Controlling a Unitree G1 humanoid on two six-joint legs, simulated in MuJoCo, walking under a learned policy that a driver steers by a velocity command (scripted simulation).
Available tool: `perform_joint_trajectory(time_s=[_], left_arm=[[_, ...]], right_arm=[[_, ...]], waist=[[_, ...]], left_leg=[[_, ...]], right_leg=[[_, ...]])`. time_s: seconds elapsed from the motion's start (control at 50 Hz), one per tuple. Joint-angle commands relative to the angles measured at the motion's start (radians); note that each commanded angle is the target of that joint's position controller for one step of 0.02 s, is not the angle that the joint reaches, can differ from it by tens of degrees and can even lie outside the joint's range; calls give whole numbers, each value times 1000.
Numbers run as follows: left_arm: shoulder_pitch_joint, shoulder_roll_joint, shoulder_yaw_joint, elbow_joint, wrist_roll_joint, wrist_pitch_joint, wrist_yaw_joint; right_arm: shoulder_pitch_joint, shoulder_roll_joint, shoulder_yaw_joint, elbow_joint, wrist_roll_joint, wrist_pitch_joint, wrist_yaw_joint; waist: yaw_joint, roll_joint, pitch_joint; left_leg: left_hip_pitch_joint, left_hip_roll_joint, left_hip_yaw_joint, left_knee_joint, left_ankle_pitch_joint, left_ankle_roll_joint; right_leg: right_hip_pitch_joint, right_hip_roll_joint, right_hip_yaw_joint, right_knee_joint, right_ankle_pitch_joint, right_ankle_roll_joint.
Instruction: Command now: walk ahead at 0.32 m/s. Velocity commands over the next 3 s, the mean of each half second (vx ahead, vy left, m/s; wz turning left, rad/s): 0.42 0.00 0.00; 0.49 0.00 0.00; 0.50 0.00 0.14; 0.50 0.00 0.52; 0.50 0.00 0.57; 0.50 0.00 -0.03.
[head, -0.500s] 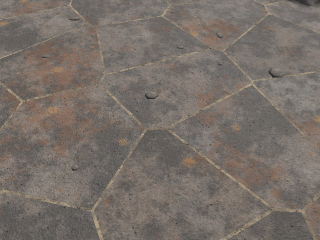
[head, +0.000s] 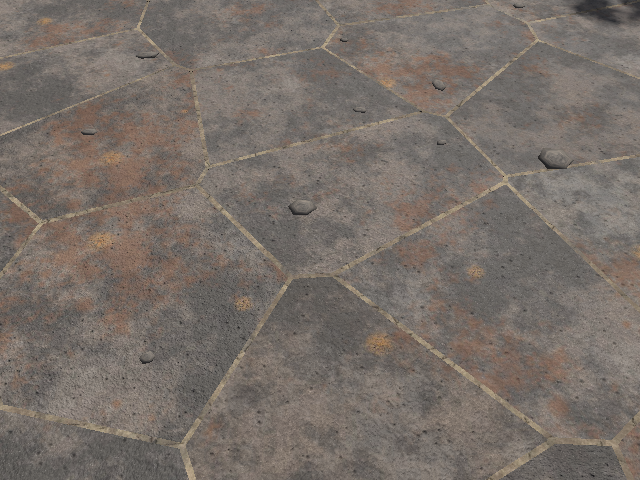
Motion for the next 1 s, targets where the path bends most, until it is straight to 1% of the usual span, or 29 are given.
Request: perform_joint_trajectory(time_s=[0.02, 0.04, 0.06, 0.08, 0.1, 0.12, 0.14, 0.16, 0.2, 0.24, 0.28, 0.32, 0.36, 0.4, 0.42, 0.44, 0.46, 0.48, 0.5, 0.52, 0.54, 0.58, 0.6, 0.68, 0.8, 0.9, 0.96, 0.98, 1.0], left_arm=[[0, 36, 4, -46, -9, -43, -13], [106, 57, 12, -7, -10, -48, -15], [237, 130, 35, 41, -13, -52, -14], [385, 258, 72, 74, -15, -53, -21], [371, 193, 50, 57, 10, -61, -26], [328, 144, 36, 41, 22, -67, -27], [298, 123, 28, 25, 24, -68, -29], [279, 104, 17, 20, 17, -61, -30], [267, 56, -2, 12, 17, -40, -20], [195, 69, -7, -26, 21, -27, 0], [161, 123, 1, -54, 20, -30, 16], [208, 175, 18, -42, 6, -40, 20], [221, 172, 26, -36, -5, -40, 19], [212, 187, 36, -40, 10, -25, 15], [204, 180, 36, -46, 22, -12, 14], [197, 167, 29, -61, 31, -5, 11], [307, 42, -3, -85, 42, -13, -1], [336, -14, -21, -71, 19, -43, -11], [234, 87, 6, -105, -11, -67, -18], [126, 131, 16, -141, -28, -77, -16], [79, 129, 20, -152, -20, -76, -8], [114, 103, 30, -145, -1, -47, 4], [127, 86, 30, -144, 1, -35, 6], [-14, 102, 42, -205, 18, -19, 13], [-239, 76, 34, -271, 15, -39, -10], [-362, 82, 24, -326, 3, -50, -40], [-310, 124, 37, -330, -1, -59, -52], [-216, 153, 54, -307, 0, -61, -50], [-40, 207, 81, -253, 3, -62, -43]], right_arm=[[-23, -176, -35, -57, 6, -18, 7], [-118, -157, -29, -97, 9, -20, 9], [-192, -106, -16, -139, 8, -35, 14], [-203, -78, -11, -177, -4, -62, 15], [-201, -100, -16, -177, 3, -79, 20], [-191, -91, -15, -176, 22, -87, 30], [-204, -82, -13, -181, 29, -90, 38], [-236, -85, -16, -195, 23, -92, 44], [-262, -67, -18, -215, 8, -84, 56], [-305, -34, -3, -246, 1, -73, 70], [-392, -12, 12, -287, -7, -64, 71], [-432, -49, 5, -312, -1, -53, 66], [-438, -93, -9, -325, 6, -49, 64], [-340, -139, -36, -305, 5, -49, 62], [-193, -170, -58, -260, 9, -45, 58], [-41, -203, -76, -215, 13, -38, 52], [83, -298, -97, -187, -17, -34, 48], [102, -266, -83, -172, -21, -33, 57], [3, -198, -61, -180, -14, -42, 63], [-92, -156, -49, -198, -13, -49, 64], [-167, -136, -42, -205, -22, -58, 70], [-222, -100, -32, -200, -38, -68, 76], [-212, -94, -31, -188, -35, -70, 76], [-126, -147, -41, -149, -32, -72, 49], [-9, -171, -45, -119, -17, -55, 19], [78, -178, -53, -79, -10, -29, 16], [57, -198, -63, -81, -8, -14, 14], [32, -200, -63, -88, -9, -8, 15], [26, -174, -52, -98, -16, -5, 15]], waist=[[42, 158, 167], [99, 116, 167], [140, -50, 154], [175, -310, 86], [150, -235, 71], [113, -144, 95], [95, -100, 96], [83, -61, 120], [61, -78, 122], [38, -81, 144], [41, -95, 154], [39, -124, 160], [20, -119, 163], [-44, -140, 68], [-115, -143, -24], [-182, -127, -111], [-140, 115, -276], [-117, 280, -399], [-101, 201, -218], [-78, 113, -87], [-39, 25, -16], [29, 62, 4], [40, 70, 13], [26, 35, 79], [-46, 27, 90], [-81, 31, 114], [-30, 68, 73], [27, 78, 13], [102, 66, -101]], left_leg=[[-133, 230, -361, -319, -311, 179], [-209, 163, -249, -236, -192, 134], [-359, 38, -60, 17, 8, 61], [-567, -61, 75, 370, 31, -1], [-695, -48, -19, 573, -169, 6], [-766, -4, -66, 695, -149, 32], [-827, 26, -57, 742, -92, 49], [-870, 59, -40, 721, -33, 56], [-799, 96, 2, 632, 47, 45], [-653, 89, 44, 436, 172, 12], [-409, 49, 80, 185, 328, -9], [-309, 21, 82, 84, 378, -3], [-300, 11, 63, -7, 391, 26], [-179, -27, 76, -11, 351, 64], [-17, -56, 94, 3, 321, 91], [213, -18, 55, 11, 308, 120], [581, 245, -350, -29, 133, 250], [632, 389, -791, -291, -55, 336], [479, 352, -738, -347, -126, 280], [305, 324, -566, -355, -65, 245], [137, 285, -430, -382, 64, 226], [-22, 214, -272, -428, 165, 202], [-56, 200, -237, -451, 178, 210], [-53, 203, -176, -513, 213, 239], [49, 168, -70, -507, 298, 191], [226, 225, -69, -430, 349, 182], [294, 253, -75, -327, 553, 156], [285, 226, -46, -212, 734, 138], [206, 169, -3, -6, 796, 108]], right_leg=[[-31, 9, -37, -77, 11, -40], [89, -4, -1, -164, 39, -52], [256, -89, 191, -254, 57, -94], [489, -282, 521, -361, 226, -189], [532, -367, 637, -369, 356, -226], [539, -365, 576, -345, 423, -219], [551, -345, 492, -347, 464, -205], [542, -330, 408, -368, 514, -182], [455, -270, 277, -425, 557, -134], [278, -213, 169, -494, 528, -116], [86, -158, 79, -556, 479, -99], [89, -196, 84, -601, 466, -105], [196, -228, 74, -559, 568, -87], [301, -244, 46, -387, 920, -56], [295, -220, 17, -206, 1057, -35], [167, -182, -1, 18, 986, -8], [-182, -45, -27, 423, 552, 36], [-329, 70, 81, 689, -88, 47], [-432, 4, 131, 790, -63, 20], [-449, -50, 96, 779, 21, -1], [-401, -101, 78, 712, 108, -5], [-277, -155, 83, 610, 174, -6], [-259, -160, 76, 577, 174, -2], [-404, -182, 58, 396, 308, 41], [-412, -128, 2, 30, 572, 67], [-436, -101, -3, -104, 491, 47], [-325, -64, -26, -147, 372, 5], [-185, -30, -57, -168, 362, -19], [67, -26, -55, -157, 379, -55]])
